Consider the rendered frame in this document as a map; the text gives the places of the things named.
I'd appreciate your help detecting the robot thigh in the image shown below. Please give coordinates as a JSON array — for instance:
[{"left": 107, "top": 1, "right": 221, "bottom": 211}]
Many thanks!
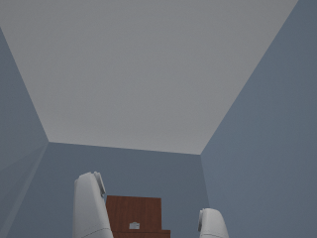
[
  {"left": 197, "top": 208, "right": 229, "bottom": 238},
  {"left": 72, "top": 172, "right": 114, "bottom": 238}
]

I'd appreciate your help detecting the robot right thigh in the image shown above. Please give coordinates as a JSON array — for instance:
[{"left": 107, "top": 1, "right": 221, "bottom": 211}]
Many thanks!
[{"left": 197, "top": 208, "right": 229, "bottom": 238}]

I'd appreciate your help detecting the robot left thigh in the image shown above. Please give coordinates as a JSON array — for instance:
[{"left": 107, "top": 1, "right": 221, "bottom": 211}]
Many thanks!
[{"left": 72, "top": 172, "right": 114, "bottom": 238}]

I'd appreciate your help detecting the table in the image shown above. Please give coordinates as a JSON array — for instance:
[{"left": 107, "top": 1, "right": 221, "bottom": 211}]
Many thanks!
[{"left": 105, "top": 195, "right": 170, "bottom": 238}]

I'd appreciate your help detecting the pot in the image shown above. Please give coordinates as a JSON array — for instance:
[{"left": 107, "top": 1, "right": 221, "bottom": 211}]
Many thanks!
[{"left": 129, "top": 223, "right": 140, "bottom": 229}]

